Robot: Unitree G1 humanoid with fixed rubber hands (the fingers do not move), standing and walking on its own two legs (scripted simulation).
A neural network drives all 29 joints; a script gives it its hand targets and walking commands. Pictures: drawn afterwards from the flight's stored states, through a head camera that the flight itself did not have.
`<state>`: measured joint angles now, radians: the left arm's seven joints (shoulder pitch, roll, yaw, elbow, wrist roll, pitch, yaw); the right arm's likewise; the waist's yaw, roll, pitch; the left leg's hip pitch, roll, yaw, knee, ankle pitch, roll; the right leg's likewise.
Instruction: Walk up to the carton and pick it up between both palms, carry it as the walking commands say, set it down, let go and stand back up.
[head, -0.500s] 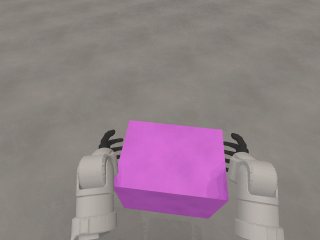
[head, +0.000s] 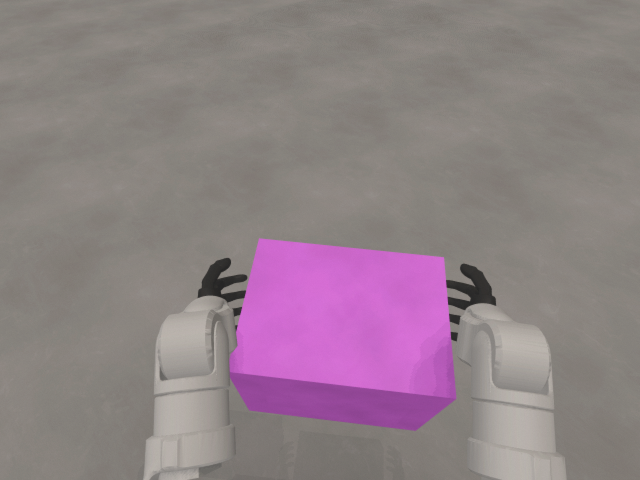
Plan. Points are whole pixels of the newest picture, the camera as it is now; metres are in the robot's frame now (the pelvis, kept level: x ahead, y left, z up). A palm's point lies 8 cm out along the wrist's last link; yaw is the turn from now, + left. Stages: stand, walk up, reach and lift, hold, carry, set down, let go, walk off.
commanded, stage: hold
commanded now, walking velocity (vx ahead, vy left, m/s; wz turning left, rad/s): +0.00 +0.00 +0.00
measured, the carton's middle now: (340, 338) +0.31 +0.00 +0.00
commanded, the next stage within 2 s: set down in 0.44 s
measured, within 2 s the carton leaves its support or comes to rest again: neither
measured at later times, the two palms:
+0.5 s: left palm (240, 341) +0.28 +0.13 +0.04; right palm (504, 354) +0.27 -0.19 +0.04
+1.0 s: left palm (239, 342) +0.32 +0.14 -0.02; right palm (470, 345) +0.31 -0.18 -0.02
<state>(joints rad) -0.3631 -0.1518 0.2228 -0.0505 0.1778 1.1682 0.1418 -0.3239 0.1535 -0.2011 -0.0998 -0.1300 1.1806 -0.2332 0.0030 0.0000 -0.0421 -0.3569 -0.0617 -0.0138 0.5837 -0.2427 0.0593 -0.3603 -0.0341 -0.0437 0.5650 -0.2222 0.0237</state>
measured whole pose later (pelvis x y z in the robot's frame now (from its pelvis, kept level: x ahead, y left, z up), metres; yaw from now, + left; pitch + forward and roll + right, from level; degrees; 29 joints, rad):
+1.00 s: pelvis +0.02 -0.02 +0.00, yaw -1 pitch +0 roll +0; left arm -0.34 -0.15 0.36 0.45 0.25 0.46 0.01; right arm -0.31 0.16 -0.35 0.40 -0.29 0.45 -0.01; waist 0.03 0.01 0.12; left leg -0.30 -0.03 -0.01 0.56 -0.27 0.03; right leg -0.31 0.01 -0.02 0.54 -0.23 -0.01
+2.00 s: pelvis -0.04 -0.04 -0.13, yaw -1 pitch +30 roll +2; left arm -0.57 -0.12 0.46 0.46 0.25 0.29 0.03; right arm -0.55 0.16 -0.34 0.45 -0.21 0.25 -0.15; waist 0.03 -0.04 -0.06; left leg -1.37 -0.04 -0.01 1.26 -0.43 0.00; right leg -1.40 0.05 0.03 1.27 -0.40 -0.02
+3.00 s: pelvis -0.07 -0.04 -0.28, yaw +0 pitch +42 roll +2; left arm -0.85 -0.02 0.45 0.49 0.23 0.27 0.06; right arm -0.83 0.10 -0.34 0.49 -0.11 0.23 -0.25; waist 0.03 -0.04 -0.01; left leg -2.00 -0.05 -0.01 1.78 -0.51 -0.03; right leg -2.03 0.06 0.01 1.78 -0.47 -0.02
